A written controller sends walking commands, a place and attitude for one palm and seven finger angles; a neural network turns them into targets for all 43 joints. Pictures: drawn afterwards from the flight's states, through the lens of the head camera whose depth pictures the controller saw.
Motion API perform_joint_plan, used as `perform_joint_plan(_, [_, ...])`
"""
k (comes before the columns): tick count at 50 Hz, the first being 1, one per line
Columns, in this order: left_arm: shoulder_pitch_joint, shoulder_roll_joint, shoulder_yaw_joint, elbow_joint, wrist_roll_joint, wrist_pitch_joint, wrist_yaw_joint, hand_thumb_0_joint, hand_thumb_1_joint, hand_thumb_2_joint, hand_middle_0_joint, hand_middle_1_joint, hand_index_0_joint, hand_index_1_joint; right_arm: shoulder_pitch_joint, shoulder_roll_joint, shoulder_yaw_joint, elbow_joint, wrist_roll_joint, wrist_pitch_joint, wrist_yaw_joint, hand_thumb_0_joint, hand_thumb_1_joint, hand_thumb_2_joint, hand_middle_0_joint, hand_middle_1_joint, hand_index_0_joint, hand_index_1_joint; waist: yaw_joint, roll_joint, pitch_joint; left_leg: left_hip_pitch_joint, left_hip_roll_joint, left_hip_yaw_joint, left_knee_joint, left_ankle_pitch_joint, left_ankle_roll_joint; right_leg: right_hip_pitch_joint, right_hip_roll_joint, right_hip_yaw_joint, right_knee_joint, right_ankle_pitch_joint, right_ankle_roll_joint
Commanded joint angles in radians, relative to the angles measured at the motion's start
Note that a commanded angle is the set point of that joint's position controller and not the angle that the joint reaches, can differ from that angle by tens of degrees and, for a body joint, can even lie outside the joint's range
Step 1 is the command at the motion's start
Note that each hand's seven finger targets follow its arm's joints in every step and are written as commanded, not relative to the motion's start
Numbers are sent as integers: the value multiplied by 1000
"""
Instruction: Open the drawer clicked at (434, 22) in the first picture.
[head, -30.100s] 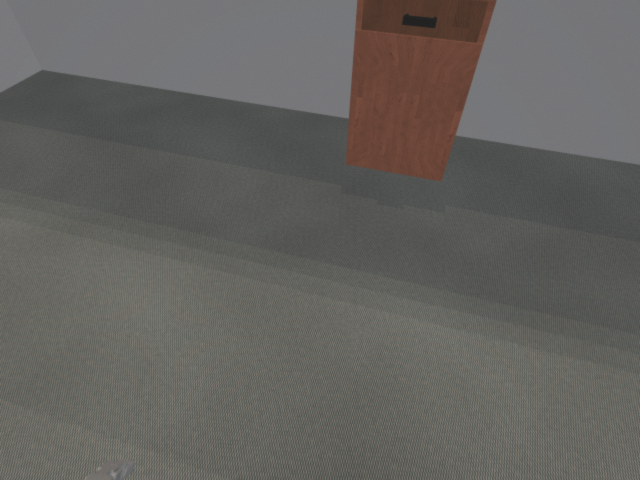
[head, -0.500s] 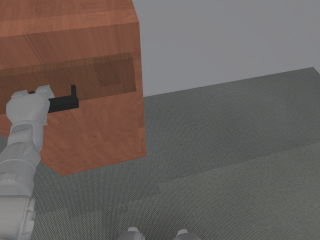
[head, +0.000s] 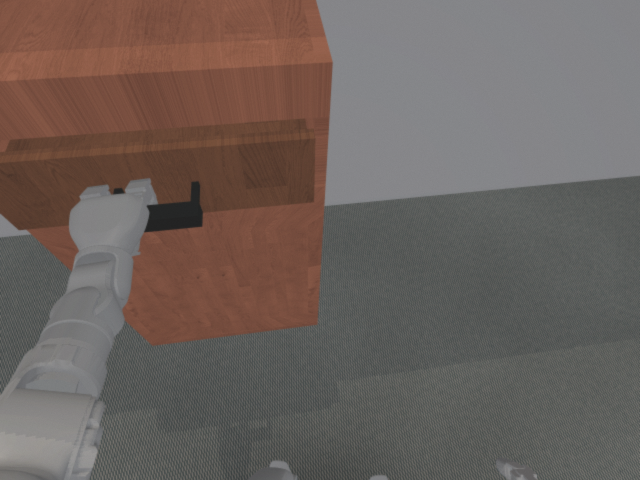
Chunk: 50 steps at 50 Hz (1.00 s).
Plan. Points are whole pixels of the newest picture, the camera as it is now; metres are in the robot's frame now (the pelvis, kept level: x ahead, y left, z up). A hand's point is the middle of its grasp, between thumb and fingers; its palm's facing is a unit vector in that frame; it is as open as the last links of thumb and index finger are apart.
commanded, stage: pull the drawer open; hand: left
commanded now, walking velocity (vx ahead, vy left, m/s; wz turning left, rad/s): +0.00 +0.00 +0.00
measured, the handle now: (155, 205) +0.46 +0.26 +0.02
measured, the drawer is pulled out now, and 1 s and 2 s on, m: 0.04 0.10 0.17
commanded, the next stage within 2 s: none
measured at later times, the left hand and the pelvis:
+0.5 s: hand (123, 289) +0.34 +0.28 +0.00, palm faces +0.00 -0.06 -1.00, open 5.6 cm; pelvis +0.01 +0.00 +0.01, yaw -2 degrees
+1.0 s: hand (121, 289) +0.34 +0.28 +0.00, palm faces -0.05 -0.02 -1.00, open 5.8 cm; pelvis -0.02 -0.02 +0.00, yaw +1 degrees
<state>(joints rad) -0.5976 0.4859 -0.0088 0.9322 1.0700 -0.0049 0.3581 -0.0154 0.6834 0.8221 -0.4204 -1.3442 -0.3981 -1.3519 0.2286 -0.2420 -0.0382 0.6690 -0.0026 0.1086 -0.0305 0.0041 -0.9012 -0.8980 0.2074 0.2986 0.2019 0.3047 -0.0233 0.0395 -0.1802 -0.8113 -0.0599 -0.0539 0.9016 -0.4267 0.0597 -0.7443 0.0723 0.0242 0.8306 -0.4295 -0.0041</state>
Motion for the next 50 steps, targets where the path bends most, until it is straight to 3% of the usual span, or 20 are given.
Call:
perform_joint_plan(1, [-268,278,109,-166,0,-26,16,0,900,900,-400,-1350,-400,-1350,140,-164,-56,-68,-1,-9,-20,0,-900,-900,200,300,200,300,-8,42,-394,351,40,16,-78,481,-25,125,5,-31,-70,375,-39])
perform_joint_plan(5, [-52,214,101,-224,-25,-40,15,0,900,900,-400,-1350,-400,-1350,113,-154,-58,-97,5,-10,-10,0,-900,-900,200,300,200,300,18,48,-379,344,43,27,-91,511,-21,177,11,-28,-83,402,-44])
perform_joint_plan(10, [168,207,138,-404,-66,-30,27,0,900,900,-400,-1350,-400,-1350,78,-158,-66,-123,14,-24,-2,0,-900,-900,200,300,200,300,42,27,-369,344,53,32,-117,556,-17,251,12,-21,-96,454,-41])
perform_joint_plan(12, [219,178,122,-434,-70,-13,36,0,900,900,-400,-1350,-400,-1350,69,-161,-70,-118,18,-30,0,0,-900,-900,200,300,200,300,27,23,-301,349,61,25,-131,538,-18,221,14,-29,-107,422,-38])
perform_joint_plan(14, [271,181,135,-487,-73,3,46,0,900,900,-400,-1350,-400,-1350,61,-164,-73,-118,18,-38,2,0,-900,-900,200,300,200,300,28,7,-295,356,62,25,-137,541,-17,233,13,-28,-114,426,-36])
perform_joint_plan(16, [321,191,151,-567,-70,18,62,0,900,900,-400,-1350,-400,-1350,45,-164,-72,-124,13,-44,6,0,-900,-900,200,300,200,300,40,51,-319,396,69,18,-145,608,-25,242,8,-28,-107,446,-35])
perform_joint_plan(17, [360,142,115,-575,-74,33,65,0,900,900,-400,-1350,-400,-1350,42,-162,-73,-124,13,-49,8,0,-900,-900,200,300,200,300,30,50,-296,409,72,12,-146,622,-28,226,10,-38,-109,435,-35])
perform_joint_plan(20, [434,178,159,-641,-82,62,75,0,900,900,-400,-1350,-400,-1350,14,-168,-71,-125,8,-59,13,0,-900,-900,200,300,200,300,46,45,-287,422,78,5,-152,660,-36,242,7,-38,-111,444,-37])
perform_joint_plan(22, [486,124,121,-685,-82,83,81,0,900,900,-400,-1350,-400,-1350,0,-158,-70,-135,7,-68,17,0,-900,-900,200,300,200,300,39,55,-274,452,81,-3,-151,688,-41,231,6,-42,-109,450,-32])
perform_joint_plan(23, [307,153,117,-680,-70,88,88,0,900,900,-400,-1350,-400,-1350,5,-169,-65,-113,8,-66,9,0,-900,-900,200,300,200,300,-2,43,-256,451,83,-10,-146,657,-43,190,4,-47,-112,432,-27])
perform_joint_plan(25, [27,209,125,-602,-40,89,99,0,900,900,-400,-1350,-400,-1350,29,-177,-60,-75,0,-62,-14,0,-900,-900,200,300,200,300,-49,42,-182,399,74,-13,-139,527,-41,111,5,-52,-106,344,-31])
perform_joint_plan(26, [54,211,136,-568,-21,89,105,0,900,900,-400,-1350,-400,-1350,24,-170,-58,-78,-2,-67,-15,0,-900,-900,200,300,200,300,-21,65,-193,409,73,-13,-149,505,-42,107,2,-56,-104,318,-34])
perform_joint_plan(27, [101,174,110,-521,-18,96,101,0,900,900,-400,-1350,-400,-1350,28,-163,-59,-79,-2,-68,-17,0,-900,-900,200,300,200,300,-15,65,-189,408,64,-10,-147,492,-45,110,5,-59,-102,304,-40])
perform_joint_plan(28, [76,190,117,-516,-8,98,101,0,900,900,-400,-1350,-400,-1350,21,-161,-57,-80,-1,-66,-20,0,-900,-900,200,300,200,300,-4,54,-225,426,65,-14,-149,490,-50,113,3,-58,-103,299,-40])
perform_joint_plan(31, [-22,149,54,-502,2,100,86,0,900,900,-400,-1350,-400,-1350,21,-151,-56,-85,3,-62,-27,0,-900,-900,200,300,200,300,-10,93,-284,471,58,-17,-144,483,-57,102,0,-56,-102,287,-43])
perform_joint_plan(33, [-49,156,52,-468,-3,98,73,0,900,900,-400,-1350,-400,-1350,18,-149,-53,-85,4,-59,-33,0,-900,-900,200,300,200,300,-7,51,-289,440,46,-5,-142,441,-48,129,1,-50,-108,296,-43])
perform_joint_plan(35, [-60,187,72,-413,-10,92,55,0,900,900,-400,-1350,-400,-1350,25,-152,-47,-84,5,-54,-39,0,-900,-900,200,300,200,300,-8,10,-275,391,36,2,-141,402,-36,165,-1,-43,-112,307,-44])
perform_joint_plan(39, [-100,166,41,-353,0,53,37,0,900,900,-400,-1350,-400,-1350,17,-142,-39,-91,10,-54,-47,0,-900,-900,200,300,200,300,-11,19,-211,346,27,8,-144,325,-25,140,-5,-40,-121,270,-45])
perform_joint_plan(47, [-143,204,70,-305,15,-25,47,0,900,900,-400,-1350,-400,-1350,40,-139,-46,-79,8,-58,-50,0,-900,-900,200,300,200,300,-7,10,-240,285,21,19,-116,264,-14,134,-8,-20,-109,250,-44])
perform_joint_plan(50, [-177,179,51,-319,9,-42,58,0,900,900,-400,-1350,-400,-1350,51,-138,-52,-74,9,-67,-48,0,-900,-900,200,300,200,300,-17,1,-264,270,21,18,-114,241,-10,135,-8,-18,-107,234,-43])
